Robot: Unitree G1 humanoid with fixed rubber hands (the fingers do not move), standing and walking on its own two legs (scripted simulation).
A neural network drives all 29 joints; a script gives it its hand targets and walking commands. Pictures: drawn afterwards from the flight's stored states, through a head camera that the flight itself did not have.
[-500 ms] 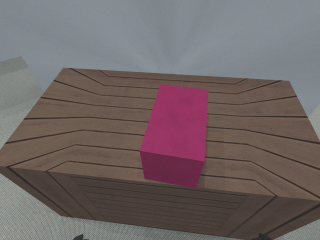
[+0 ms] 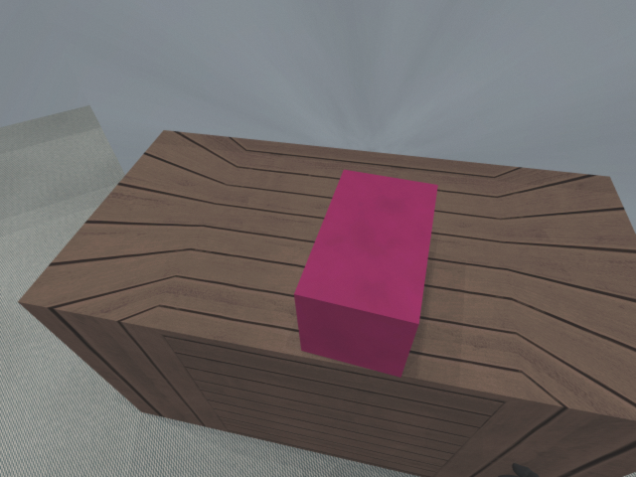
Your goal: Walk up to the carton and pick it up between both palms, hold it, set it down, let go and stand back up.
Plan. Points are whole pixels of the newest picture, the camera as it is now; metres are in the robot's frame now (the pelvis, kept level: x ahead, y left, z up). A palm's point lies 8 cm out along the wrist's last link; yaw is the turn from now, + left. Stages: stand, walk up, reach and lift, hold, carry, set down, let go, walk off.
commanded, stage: walk up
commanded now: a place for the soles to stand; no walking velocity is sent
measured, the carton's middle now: (370, 266) +0.44 -0.06 -0.05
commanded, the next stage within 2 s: reach and lift in 0.26 s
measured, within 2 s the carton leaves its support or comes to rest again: neither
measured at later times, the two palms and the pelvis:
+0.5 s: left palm (153, 447) +0.18 +0.25 -0.09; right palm out of the picture +0.13 -0.25 -0.11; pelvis -0.02 -0.01 -0.01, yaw -5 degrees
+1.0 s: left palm (162, 441) +0.18 +0.23 -0.06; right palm (512, 464) +0.14 -0.20 -0.06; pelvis -0.01 +0.00 +0.01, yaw -7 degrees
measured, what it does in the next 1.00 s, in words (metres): stands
